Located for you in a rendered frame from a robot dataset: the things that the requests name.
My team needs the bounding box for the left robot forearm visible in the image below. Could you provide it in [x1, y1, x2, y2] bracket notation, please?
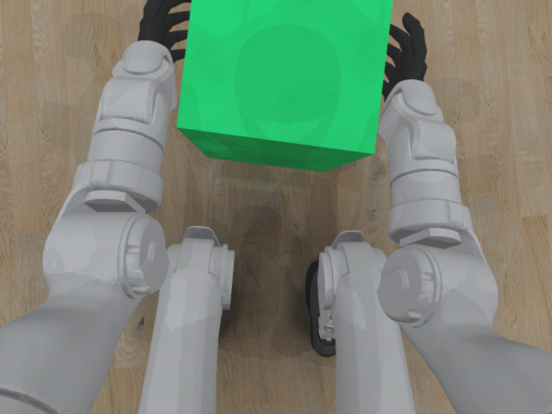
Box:
[42, 41, 178, 281]

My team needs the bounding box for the right robot thigh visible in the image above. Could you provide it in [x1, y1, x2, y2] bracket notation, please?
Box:
[317, 241, 416, 414]

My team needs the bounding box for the right robot forearm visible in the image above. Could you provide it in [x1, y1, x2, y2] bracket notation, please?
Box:
[378, 79, 491, 270]

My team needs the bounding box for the robot left shin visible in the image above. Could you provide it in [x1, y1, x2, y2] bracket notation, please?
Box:
[167, 226, 221, 274]

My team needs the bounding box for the robot right upper arm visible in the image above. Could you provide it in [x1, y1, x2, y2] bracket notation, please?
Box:
[377, 244, 552, 414]

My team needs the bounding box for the robot left upper arm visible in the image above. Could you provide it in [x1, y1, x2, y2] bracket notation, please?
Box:
[0, 212, 169, 414]

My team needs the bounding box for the left robot hand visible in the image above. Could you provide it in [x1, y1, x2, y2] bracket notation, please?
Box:
[137, 0, 191, 64]

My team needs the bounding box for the right robot hand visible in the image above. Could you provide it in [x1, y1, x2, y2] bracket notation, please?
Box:
[382, 12, 427, 101]

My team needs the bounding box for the carton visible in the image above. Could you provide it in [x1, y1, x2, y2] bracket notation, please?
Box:
[177, 0, 393, 173]

